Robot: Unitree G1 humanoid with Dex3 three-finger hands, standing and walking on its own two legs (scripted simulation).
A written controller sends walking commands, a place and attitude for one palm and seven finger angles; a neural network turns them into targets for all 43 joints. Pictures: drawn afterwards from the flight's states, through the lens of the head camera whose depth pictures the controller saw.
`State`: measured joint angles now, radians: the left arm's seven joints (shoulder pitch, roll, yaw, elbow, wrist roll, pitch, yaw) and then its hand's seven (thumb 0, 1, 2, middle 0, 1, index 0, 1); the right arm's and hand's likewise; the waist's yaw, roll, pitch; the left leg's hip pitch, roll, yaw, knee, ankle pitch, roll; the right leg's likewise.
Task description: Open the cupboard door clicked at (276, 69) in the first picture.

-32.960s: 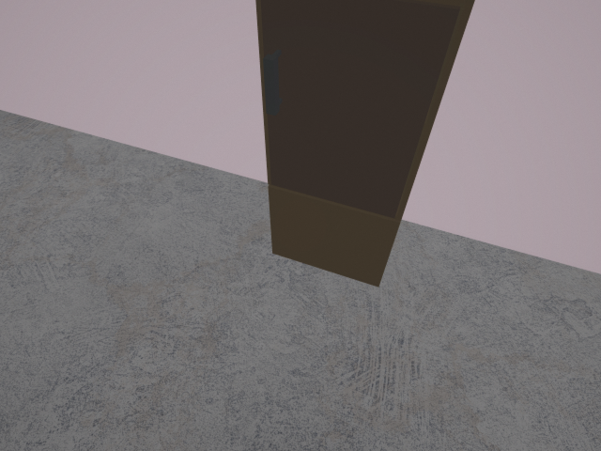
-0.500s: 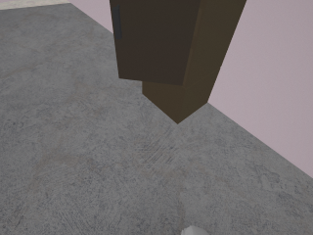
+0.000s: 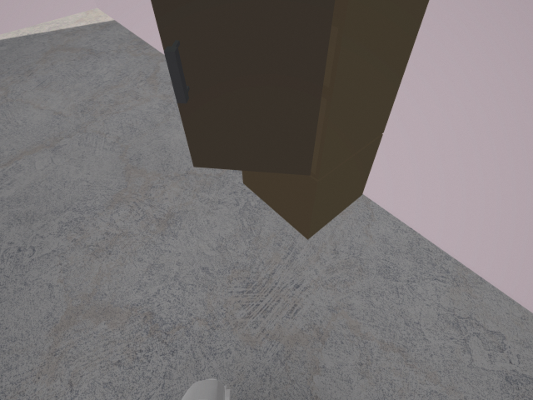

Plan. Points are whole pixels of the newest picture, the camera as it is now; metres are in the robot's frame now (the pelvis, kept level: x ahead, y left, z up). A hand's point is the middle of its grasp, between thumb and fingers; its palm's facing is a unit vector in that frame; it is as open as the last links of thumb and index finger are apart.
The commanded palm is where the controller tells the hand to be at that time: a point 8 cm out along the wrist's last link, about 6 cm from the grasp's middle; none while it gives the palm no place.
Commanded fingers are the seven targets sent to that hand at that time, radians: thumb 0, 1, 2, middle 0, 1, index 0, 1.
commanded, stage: take the last steps up to it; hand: left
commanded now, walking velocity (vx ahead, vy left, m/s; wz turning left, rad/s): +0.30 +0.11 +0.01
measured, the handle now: (179, 72) +0.86 +0.27 +0.03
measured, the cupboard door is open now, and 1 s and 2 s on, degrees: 42 42 42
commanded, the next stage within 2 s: come to a stop and stand still in 0.50 s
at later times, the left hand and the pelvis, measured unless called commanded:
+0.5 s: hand (126, 380) +0.18 +0.27 -0.18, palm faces +0.04 -0.98 -0.17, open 7.3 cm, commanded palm none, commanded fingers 0.00 0.90 0.90 -0.20 -0.30 -0.20 -0.30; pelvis +0.17 +0.09 -0.01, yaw -2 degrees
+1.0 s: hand (152, 292) +0.35 +0.27 -0.19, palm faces -0.01 -0.98 -0.19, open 7.2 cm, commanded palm none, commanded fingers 0.00 0.90 0.90 -0.20 -0.30 -0.20 -0.30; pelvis +0.25 +0.09 -0.01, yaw -3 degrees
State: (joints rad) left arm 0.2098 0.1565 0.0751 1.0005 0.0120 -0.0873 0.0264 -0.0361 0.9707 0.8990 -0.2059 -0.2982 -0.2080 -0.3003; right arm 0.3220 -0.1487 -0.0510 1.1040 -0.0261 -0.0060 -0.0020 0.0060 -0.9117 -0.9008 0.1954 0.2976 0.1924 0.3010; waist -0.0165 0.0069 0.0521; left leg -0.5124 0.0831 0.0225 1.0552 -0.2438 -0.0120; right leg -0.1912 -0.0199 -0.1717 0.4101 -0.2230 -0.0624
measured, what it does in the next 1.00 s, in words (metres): walks ahead: left foot, then right foot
